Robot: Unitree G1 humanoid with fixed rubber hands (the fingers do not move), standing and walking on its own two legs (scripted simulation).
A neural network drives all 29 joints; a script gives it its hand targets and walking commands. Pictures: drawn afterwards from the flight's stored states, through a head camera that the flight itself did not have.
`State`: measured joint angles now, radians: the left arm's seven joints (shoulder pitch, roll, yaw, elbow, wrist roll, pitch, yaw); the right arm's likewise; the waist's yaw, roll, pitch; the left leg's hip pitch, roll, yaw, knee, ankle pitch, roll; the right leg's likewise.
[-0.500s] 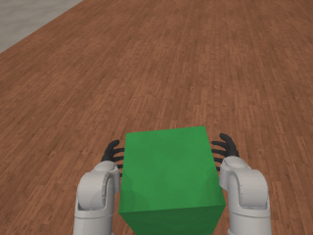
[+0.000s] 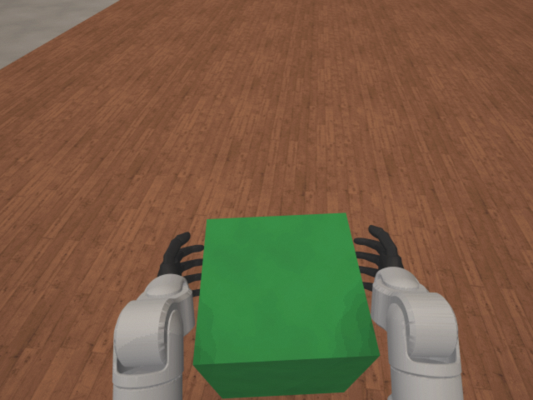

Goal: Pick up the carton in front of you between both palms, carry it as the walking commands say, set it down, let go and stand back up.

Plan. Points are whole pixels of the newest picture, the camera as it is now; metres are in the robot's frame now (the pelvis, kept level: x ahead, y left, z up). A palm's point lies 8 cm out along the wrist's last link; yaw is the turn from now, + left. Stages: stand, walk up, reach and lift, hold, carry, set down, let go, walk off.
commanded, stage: carry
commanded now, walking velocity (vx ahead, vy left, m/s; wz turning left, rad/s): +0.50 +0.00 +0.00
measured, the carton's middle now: (280, 311) +0.28 +0.00 -0.02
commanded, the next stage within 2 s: none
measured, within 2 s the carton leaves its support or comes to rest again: neither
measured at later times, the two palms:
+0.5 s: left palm (212, 157) +0.58 +0.13 +0.06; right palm (345, 152) +0.60 -0.15 +0.07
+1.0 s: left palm (208, 89) +0.81 +0.17 +0.10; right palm (320, 82) +0.83 -0.12 +0.12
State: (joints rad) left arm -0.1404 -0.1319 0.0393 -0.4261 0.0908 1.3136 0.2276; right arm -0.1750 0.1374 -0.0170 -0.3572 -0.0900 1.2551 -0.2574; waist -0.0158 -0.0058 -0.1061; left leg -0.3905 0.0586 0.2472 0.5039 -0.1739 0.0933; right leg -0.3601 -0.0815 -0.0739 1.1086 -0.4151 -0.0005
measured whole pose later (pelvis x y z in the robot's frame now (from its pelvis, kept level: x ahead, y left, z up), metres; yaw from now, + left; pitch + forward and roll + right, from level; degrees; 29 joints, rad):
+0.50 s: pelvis +0.33 -0.02 -0.02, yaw +3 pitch +4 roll -2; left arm -0.16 -0.14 0.02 -0.31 0.11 1.27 0.21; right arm -0.17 0.14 -0.05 -0.33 -0.11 1.26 -0.24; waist 0.02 0.04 -0.09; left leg -0.12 0.09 0.11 0.91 -0.48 -0.01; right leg -0.48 -0.02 -0.26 0.57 -0.16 -0.09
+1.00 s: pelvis +0.56 +0.01 +0.00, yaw +1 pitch +6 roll +1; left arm -0.13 -0.13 0.04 -0.44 0.10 1.27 0.22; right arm -0.18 0.14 -0.01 -0.39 -0.10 1.25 -0.25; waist 0.00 -0.05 -0.14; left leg -0.35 0.05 0.23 0.47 -0.21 0.04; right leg -0.12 -0.07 -0.15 0.50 -0.37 0.05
